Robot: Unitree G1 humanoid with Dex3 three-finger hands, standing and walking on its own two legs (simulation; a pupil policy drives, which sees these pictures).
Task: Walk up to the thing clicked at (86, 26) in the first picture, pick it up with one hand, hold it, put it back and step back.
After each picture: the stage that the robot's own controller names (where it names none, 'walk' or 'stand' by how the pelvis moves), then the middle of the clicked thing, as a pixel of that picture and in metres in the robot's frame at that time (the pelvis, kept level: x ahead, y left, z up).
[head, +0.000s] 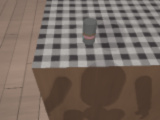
stand; (89, 31) +0.67 -0.03 +0.01
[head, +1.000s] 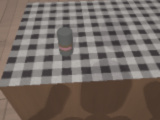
rise first; (65, 42) +0.57 +0.12 +0.03
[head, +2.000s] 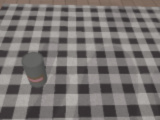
stand; (35, 70) +0.37 +0.18 +0.03
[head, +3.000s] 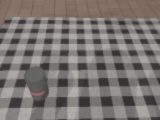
stand; (37, 84) +0.35 +0.17 +0.01
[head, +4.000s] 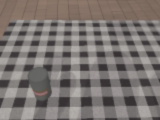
stand; (40, 84) +0.36 +0.17 +0.01
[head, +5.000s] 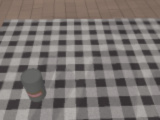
stand; (34, 85) +0.35 +0.18 +0.01
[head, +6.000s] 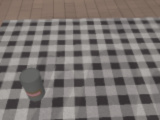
stand; (33, 85) +0.35 +0.19 +0.01
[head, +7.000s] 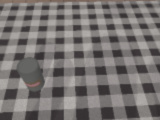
rise first; (32, 75) +0.36 +0.19 +0.01
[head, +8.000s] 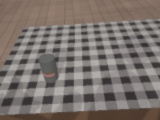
rise first; (49, 68) +0.47 +0.17 +0.02
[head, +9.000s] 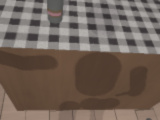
go down; (55, 7) +0.67 +0.06 +0.06
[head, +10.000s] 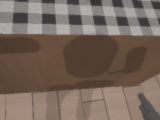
close in; out of the picture +0.65 +0.11 +0.10
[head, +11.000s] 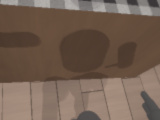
go down; out of the picture +0.70 +0.08 +0.14
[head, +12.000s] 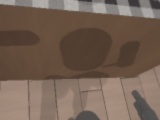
go down; out of the picture +0.69 +0.09 +0.14
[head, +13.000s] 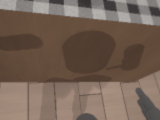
go down; out of the picture +0.68 +0.09 +0.13
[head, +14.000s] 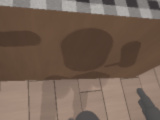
go down; out of the picture +0.69 +0.09 +0.14
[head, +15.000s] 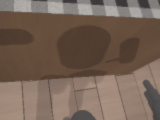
close in; out of the picture +0.68 +0.10 +0.13
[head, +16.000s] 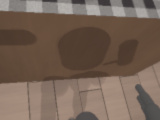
close in; out of the picture +0.68 +0.10 +0.13
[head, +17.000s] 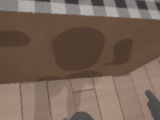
go down; out of the picture +0.68 +0.10 +0.13
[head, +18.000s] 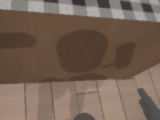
close in; out of the picture +0.69 +0.09 +0.13
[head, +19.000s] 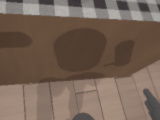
go down; out of the picture +0.68 +0.10 +0.12
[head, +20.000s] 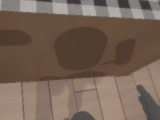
close in; out of the picture +0.68 +0.10 +0.13
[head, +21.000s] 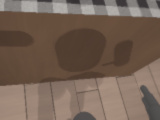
close in; out of the picture +0.69 +0.10 +0.13
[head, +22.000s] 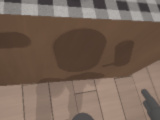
close in; out of the picture +0.68 +0.10 +0.13
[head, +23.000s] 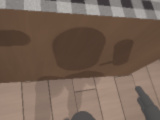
close in; out of the picture +0.68 +0.10 +0.13
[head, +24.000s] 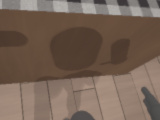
close in; out of the picture +0.68 +0.10 +0.13
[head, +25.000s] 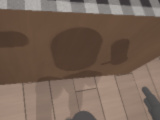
close in; out of the picture +0.69 +0.09 +0.14
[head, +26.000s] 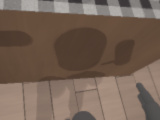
close in; out of the picture +0.68 +0.10 +0.13
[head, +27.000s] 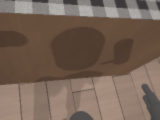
close in; out of the picture +0.68 +0.10 +0.13
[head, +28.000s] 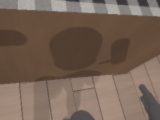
close in; out of the picture +0.68 +0.10 +0.14
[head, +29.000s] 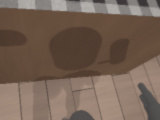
close in; out of the picture +0.69 +0.10 +0.14
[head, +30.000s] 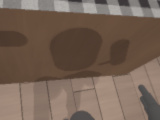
close in; out of the picture +0.68 +0.10 +0.14
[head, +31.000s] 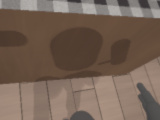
close in; out of the picture +0.68 +0.10 +0.14
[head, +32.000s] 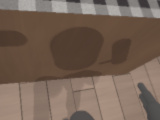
close in; out of the picture +0.68 +0.10 +0.14
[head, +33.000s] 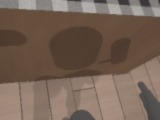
close in; out of the picture +0.68 +0.10 +0.14
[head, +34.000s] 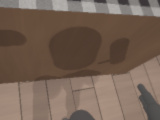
close in; out of the picture +0.68 +0.10 +0.14
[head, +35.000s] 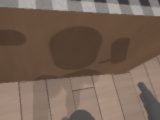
close in; out of the picture +0.68 +0.10 +0.14
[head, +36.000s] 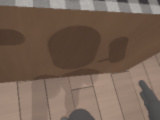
close in; out of the picture +0.69 +0.10 +0.14
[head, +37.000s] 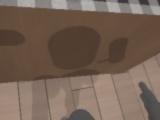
close in; out of the picture +0.69 +0.10 +0.14
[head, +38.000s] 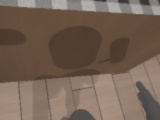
close in; out of the picture +0.69 +0.10 +0.14
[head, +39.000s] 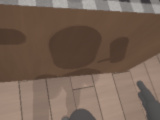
close in; out of the picture +0.69 +0.10 +0.14
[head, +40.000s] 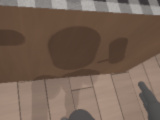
close in; out of the picture +0.69 +0.10 +0.14
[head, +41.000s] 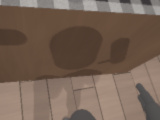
close in; out of the picture +0.69 +0.10 +0.14
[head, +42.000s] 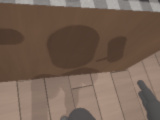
close in; out of the picture +0.69 +0.10 +0.15
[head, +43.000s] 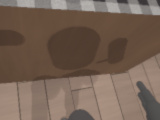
close in; out of the picture +0.69 +0.10 +0.14
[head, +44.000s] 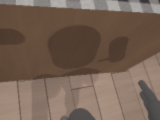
close in; out of the picture +0.69 +0.10 +0.14
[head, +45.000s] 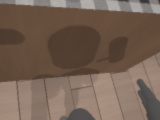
close in; out of the picture +0.69 +0.10 +0.14
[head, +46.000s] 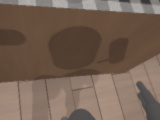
close in; out of the picture +0.69 +0.10 +0.14
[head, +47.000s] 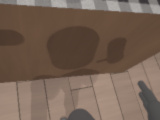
close in; out of the picture +0.69 +0.10 +0.14
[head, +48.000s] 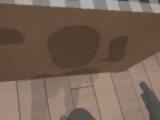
close in; out of the picture +0.69 +0.10 +0.14
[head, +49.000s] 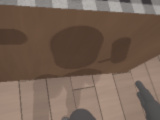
close in; out of the picture +0.69 +0.10 +0.14
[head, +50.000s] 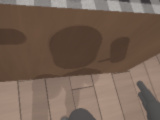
close in; out of the picture +0.69 +0.10 +0.14
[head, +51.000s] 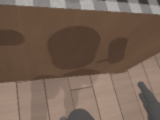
close in; out of the picture +0.69 +0.10 +0.14
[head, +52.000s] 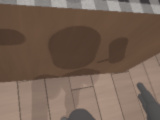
close in; out of the picture +0.69 +0.10 +0.14
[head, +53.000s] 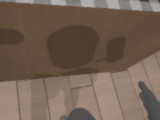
close in; out of the picture +0.69 +0.10 +0.15
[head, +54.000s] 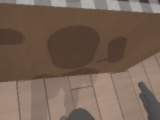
close in; out of the picture +0.69 +0.09 +0.14
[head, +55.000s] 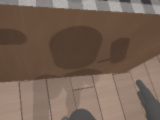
close in; out of the picture +0.69 +0.09 +0.14
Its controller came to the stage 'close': no
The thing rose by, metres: 0.00
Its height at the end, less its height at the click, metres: +0.00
